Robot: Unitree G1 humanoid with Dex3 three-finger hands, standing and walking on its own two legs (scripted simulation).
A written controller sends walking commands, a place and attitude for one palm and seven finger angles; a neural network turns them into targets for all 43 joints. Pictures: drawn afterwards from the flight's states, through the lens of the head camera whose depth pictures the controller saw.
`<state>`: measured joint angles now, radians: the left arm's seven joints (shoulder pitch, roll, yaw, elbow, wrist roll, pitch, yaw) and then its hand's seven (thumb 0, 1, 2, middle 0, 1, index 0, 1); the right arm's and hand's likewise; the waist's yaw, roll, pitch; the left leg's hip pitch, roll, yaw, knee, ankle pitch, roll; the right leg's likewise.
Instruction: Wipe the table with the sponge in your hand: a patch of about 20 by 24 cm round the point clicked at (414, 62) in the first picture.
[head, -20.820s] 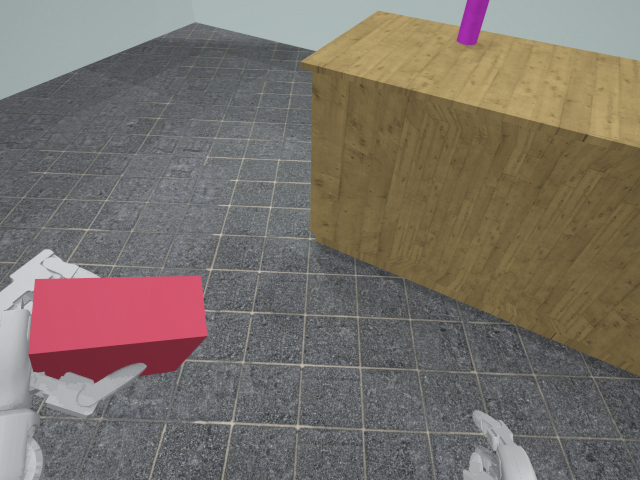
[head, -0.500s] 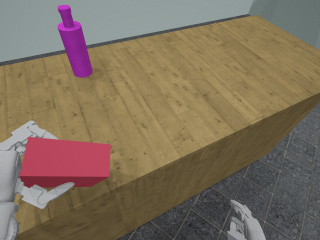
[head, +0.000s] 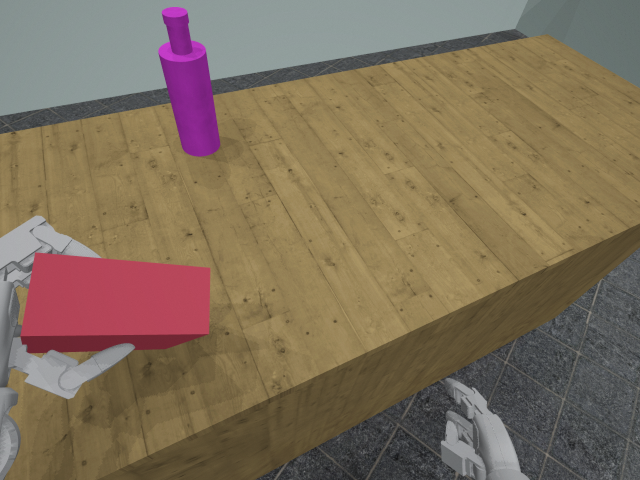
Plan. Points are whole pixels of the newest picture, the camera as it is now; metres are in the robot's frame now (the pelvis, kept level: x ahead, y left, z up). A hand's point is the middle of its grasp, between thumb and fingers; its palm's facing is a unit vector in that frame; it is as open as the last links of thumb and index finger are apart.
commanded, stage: look again from close up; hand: left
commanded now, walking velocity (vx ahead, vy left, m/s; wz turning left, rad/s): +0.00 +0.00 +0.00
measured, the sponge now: (140, 312) +0.24 +0.20 +0.13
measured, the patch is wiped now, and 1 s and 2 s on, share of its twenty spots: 0.00 0.00 0.00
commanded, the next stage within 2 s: come to a stop and stand still in 0.36 s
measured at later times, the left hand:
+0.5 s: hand (102, 336) +0.20 +0.22 +0.15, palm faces +0.35 -0.85 -0.38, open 10.1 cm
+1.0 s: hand (71, 299) +0.22 +0.23 +0.19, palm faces +0.41 -0.82 -0.41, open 10.1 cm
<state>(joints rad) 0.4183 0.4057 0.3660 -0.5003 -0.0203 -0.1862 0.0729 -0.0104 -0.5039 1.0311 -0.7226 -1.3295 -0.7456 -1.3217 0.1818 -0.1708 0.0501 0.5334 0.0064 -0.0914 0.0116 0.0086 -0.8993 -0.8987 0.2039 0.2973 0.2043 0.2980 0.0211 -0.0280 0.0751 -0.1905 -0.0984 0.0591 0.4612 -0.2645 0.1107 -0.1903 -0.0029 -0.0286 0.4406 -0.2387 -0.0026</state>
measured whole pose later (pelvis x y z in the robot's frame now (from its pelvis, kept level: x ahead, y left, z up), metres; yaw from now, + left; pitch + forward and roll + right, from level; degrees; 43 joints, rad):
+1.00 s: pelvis -0.02 -0.03 +0.00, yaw -1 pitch +2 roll -1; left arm 0.37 0.45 0.46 -0.45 -0.08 -0.26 0.09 -0.01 -0.50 1.03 -0.72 -1.34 -0.74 -1.33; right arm 0.23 -0.23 0.05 0.54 0.02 -0.14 0.03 0.01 -0.90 -0.90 0.20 0.30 0.20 0.30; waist 0.00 -0.03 0.02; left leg -0.30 -0.07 0.07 0.53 -0.27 0.10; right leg -0.31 0.02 -0.02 0.53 -0.25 -0.02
